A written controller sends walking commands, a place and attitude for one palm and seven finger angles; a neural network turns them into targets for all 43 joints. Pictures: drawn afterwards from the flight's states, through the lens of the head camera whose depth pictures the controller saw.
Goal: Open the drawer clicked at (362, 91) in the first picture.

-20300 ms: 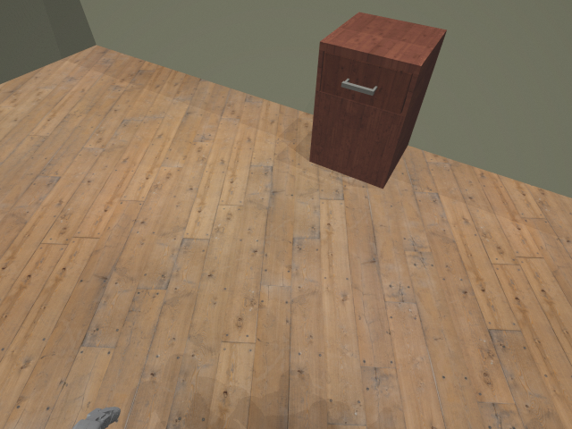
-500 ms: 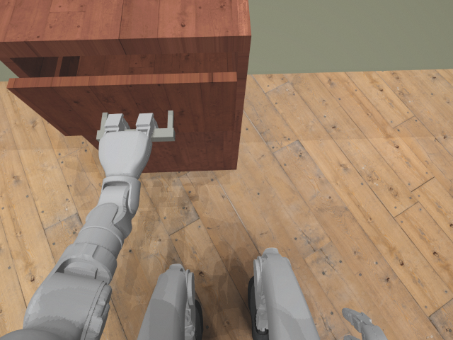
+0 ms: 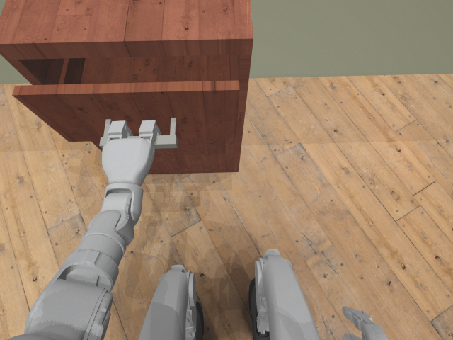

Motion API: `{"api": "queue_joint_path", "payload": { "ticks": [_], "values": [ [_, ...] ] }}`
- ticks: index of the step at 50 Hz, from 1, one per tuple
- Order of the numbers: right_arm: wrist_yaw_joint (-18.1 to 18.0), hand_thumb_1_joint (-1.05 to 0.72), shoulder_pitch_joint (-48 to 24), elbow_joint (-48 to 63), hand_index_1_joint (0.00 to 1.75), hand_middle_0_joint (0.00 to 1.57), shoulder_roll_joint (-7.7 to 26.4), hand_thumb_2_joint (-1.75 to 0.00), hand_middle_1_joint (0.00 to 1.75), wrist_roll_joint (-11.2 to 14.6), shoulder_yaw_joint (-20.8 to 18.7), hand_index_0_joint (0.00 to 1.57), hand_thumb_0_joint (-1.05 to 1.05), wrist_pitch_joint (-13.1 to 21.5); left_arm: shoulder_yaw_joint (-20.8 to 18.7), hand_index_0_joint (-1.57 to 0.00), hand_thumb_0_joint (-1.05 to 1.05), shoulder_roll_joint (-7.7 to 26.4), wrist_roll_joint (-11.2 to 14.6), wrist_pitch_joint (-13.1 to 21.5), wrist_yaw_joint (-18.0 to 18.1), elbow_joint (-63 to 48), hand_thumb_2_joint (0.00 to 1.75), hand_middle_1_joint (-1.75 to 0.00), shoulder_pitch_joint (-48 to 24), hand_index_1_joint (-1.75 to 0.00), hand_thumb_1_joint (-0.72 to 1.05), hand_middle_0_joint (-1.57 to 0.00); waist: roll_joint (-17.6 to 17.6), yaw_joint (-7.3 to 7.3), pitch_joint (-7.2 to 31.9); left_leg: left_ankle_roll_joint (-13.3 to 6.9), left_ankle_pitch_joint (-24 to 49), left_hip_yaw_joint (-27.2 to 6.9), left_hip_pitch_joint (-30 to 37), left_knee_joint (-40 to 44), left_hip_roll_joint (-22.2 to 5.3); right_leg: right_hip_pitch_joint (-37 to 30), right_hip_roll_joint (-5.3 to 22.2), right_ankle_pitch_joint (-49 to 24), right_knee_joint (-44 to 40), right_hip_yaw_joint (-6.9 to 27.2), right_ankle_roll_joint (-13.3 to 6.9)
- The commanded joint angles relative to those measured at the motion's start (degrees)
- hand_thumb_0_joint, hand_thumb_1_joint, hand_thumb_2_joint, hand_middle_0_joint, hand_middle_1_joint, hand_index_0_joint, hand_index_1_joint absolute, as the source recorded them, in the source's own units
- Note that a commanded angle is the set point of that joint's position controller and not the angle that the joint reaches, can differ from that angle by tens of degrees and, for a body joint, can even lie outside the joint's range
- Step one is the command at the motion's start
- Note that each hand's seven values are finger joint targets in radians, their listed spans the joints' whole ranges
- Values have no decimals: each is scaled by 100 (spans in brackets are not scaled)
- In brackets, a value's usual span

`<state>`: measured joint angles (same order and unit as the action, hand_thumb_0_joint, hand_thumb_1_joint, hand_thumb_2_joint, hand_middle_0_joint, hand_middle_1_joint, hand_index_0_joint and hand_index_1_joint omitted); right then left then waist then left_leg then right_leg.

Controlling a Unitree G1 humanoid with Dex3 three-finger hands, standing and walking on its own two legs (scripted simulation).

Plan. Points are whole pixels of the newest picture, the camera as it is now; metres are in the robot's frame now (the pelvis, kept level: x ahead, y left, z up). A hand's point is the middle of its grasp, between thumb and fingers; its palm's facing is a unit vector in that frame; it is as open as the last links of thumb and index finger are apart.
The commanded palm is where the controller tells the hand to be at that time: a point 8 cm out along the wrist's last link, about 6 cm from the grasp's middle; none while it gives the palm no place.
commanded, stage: pull the drawer open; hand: left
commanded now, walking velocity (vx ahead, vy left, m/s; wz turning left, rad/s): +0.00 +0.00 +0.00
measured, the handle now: (140, 133) +0.50 +0.16 -0.06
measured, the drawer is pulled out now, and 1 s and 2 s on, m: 0.07 0.10 0.14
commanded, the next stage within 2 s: none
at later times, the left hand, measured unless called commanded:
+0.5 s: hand (139, 175) +0.42 +0.16 -0.08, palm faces -0.04 -0.06 -1.00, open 5.9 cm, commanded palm +0.37 +0.17 -0.04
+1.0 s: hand (138, 180) +0.41 +0.16 -0.08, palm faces -0.04 -0.05 -1.00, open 5.9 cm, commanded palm +0.36 +0.17 -0.04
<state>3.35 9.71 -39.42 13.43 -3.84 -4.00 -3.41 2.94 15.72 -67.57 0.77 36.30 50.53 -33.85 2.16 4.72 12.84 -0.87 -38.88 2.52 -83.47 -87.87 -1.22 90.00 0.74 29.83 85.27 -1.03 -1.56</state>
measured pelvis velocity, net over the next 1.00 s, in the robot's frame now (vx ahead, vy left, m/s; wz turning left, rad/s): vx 0.00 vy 0.00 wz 0.00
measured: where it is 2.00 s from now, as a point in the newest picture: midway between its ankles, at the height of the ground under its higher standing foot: (227, 336)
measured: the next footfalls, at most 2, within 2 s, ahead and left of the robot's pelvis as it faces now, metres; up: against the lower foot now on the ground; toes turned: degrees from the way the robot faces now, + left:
none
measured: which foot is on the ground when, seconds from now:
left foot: down 0.00-1.00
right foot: down 0.00-1.00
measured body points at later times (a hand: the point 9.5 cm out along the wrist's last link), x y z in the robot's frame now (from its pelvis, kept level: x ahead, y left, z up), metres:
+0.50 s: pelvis +0.00 +0.00 +0.00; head +0.18 -0.02 +0.42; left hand +0.41 +0.16 -0.03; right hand +0.10 -0.26 -0.15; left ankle +0.01 +0.12 -0.55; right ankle +0.07 -0.11 -0.55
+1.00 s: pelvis +0.00 +0.00 +0.00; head +0.17 -0.02 +0.42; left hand +0.40 +0.16 -0.03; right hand +0.11 -0.26 -0.15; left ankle +0.01 +0.12 -0.55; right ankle +0.07 -0.11 -0.55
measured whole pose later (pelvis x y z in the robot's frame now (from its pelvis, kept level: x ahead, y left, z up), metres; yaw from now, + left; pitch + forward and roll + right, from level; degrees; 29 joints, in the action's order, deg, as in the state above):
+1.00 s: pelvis +0.00 +0.00 +0.00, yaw +0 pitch +34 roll +1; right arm 2.8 8.7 -38.4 13.2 -3.7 -3.9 -3.1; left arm 4.2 14.3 -67.5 -0.5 36.2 43.8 -26.2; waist 1.7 3.7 13.1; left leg -0.6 -39.0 2.7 -81.7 -87.2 -1.3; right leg 88.5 0.5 30.0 85.0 -0.8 -1.8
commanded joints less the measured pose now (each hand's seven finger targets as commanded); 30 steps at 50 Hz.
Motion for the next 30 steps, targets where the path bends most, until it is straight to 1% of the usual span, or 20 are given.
{"api": "queue_joint_path", "payload": {
  "ticks": [1,2,3,4,6,10,11,14,15,16,18,19,20,21,22,23,24,25,29,30],
  "values": [
    [-60,-90,739,355,30,20,746,-90,30,24,-274,20,0,83,-152,-40,0,607,77,60,232,-791,90,-135,-400,-135,90,-40,-153,-129,3293,-108,2380,-81,1223,1050,234,-3285,-124,-2342,-849,115,-83],
    [-65,-90,729,356,30,20,755,-90,30,29,-285,20,0,80,-221,-40,0,669,85,69,241,-817,90,-135,-319,-135,90,-40,-257,-150,3336,-109,2388,-88,1224,1032,232,-3313,-126,-2388,-841,125,-80],
    [-65,-90,728,375,30,20,744,-90,30,30,-278,20,0,81,-152,-40,0,565,93,51,232,-769,90,-135,-208,-135,90,-40,-266,-137,3272,-107,2379,-94,1204,1055,235,-3307,-129,-2373,-856,111,-82],
    [-74,-90,711,367,30,20,758,-90,30,37,-278,20,0,82,-204,-40,0,645,87,55,236,-776,90,-135,-259,-135,90,-40,-359,-127,3225,-113,2337,-99,1166,1048,226,-3272,-132,-2330,-863,125,-77],
    [-72,-90,716,363,30,20,749,-90,30,25,-271,20,0,97,-144,-40,0,601,76,80,228,-902,90,-135,-333,-135,90,-40,-227,-117,3236,-107,2379,-107,1191,1048,225,-3262,-122,-2367,-838,114,-81],
    [-70,-90,682,364,30,20,751,-90,30,20,-273,20,0,103,-227,-40,0,657,76,64,256,-922,90,-135,-154,-135,90,-40,-284,-169,3212,-102,2410,-105,1192,1052,229,-3325,-128,-2429,-845,114,-97],
    [-70,-90,701,362,30,20,736,-90,30,14,-283,20,0,105,-158,-40,0,562,69,74,261,-940,90,-135,-132,-135,90,-40,-304,-134,3252,-107,2434,-98,1232,1028,227,-3306,-135,-2480,-843,121,-81],
    [-67,-90,695,383,30,20,739,-90,30,18,-287,20,0,107,-181,-40,0,591,89,73,274,-1078,90,-135,-36,-135,90,-40,-300,-162,3270,-100,2454,-92,1269,1049,230,-3376,-126,-2555,-857,135,-80],
    [-67,-90,659,402,30,20,751,-90,30,11,-280,20,0,106,-244,-40,0,661,69,64,272,-1114,90,-135,29,-135,90,-40,-246,-212,3287,-92,2497,-105,1292,1053,234,-3371,-134,-2555,-835,131,-103],
    [-62,-90,670,402,30,20,727,-90,30,14,-276,20,0,100,-157,-40,0,570,69,63,277,-1146,90,-135,-26,-135,90,-40,-179,-186,3303,-93,2471,-96,1302,1050,234,-3349,-134,-2526,-837,131,-96],
    [-64,-90,653,411,30,20,726,-90,30,18,-285,20,0,98,-137,-40,0,507,76,48,289,-1082,90,-135,131,-135,90,-40,-316,-164,3197,-98,2412,-88,1273,1047,234,-3321,-140,-2471,-873,127,-86],
    [-74,-90,625,405,30,20,734,-90,30,21,-281,20,0,107,-164,-40,0,570,74,52,295,-1103,90,-135,84,-135,90,-40,-324,-159,3115,-99,2348,-89,1230,1042,230,-3264,-142,-2405,-886,145,-82],
    [-78,-90,616,396,30,20,733,-90,30,11,-273,20,0,116,-221,-40,0,634,76,59,296,-1183,90,-135,68,-135,90,-40,-338,-183,3189,-102,2426,-106,1237,1041,228,-3348,-142,-2505,-852,130,-93],
    [-73,-90,619,426,30,20,731,-90,30,7,-272,20,0,112,-162,-40,0,584,41,65,308,-1254,90,-135,84,-135,90,-40,-179,-197,3232,-87,2432,-108,1324,1064,228,-3287,-141,-2454,-841,126,-97],
    [-70,-90,607,431,30,20,732,-90,30,18,-282,20,0,99,-137,-40,0,534,29,50,324,-1225,90,-135,125,-135,90,-40,-186,-204,3215,-85,2451,-127,1378,1080,226,-3220,-142,-2417,-835,108,-109],
    [-62,-90,599,418,30,20,725,-90,30,13,-286,20,0,102,-19,-40,0,371,57,35,326,-1211,90,-135,104,-135,90,-40,-171,-148,3179,-92,2460,-116,1401,1079,223,-3195,-134,-2437,-870,96,-97],
    [-66,-90,610,405,30,20,733,-90,30,16,-287,20,0,106,-111,-40,0,507,49,32,332,-1222,90,-135,102,-135,90,-40,-287,-159,3167,-96,2435,-114,1352,1059,219,-3237,-138,-2446,-862,113,-91],
    [-70,-90,593,415,30,20,738,-90,30,7,-281,20,0,110,-198,-40,0,594,43,30,330,-1249,90,-135,163,-135,90,-40,-238,-212,3177,-86,2466,-131,1354,1073,225,-3269,-146,-2455,-841,102,-107],
    [-60,-90,564,446,30,20,736,-90,30,18,-294,20,0,92,42,-40,0,286,18,-11,368,-1269,90,-135,207,-135,90,-40,-176,-160,3167,-82,2448,-170,1511,1111,210,-3070,-136,-2291,-859,61,-109],
    [-60,-90,537,441,30,20,738,-90,30,18,-291,20,0,91,-2,-40,0,347,30,-32,367,-1268,90,-135,188,-135,90,-40,-191,-171,3114,-84,2465,-163,1474,1118,211,-3110,-145,-2313,-873,65,-120]
  ]
}}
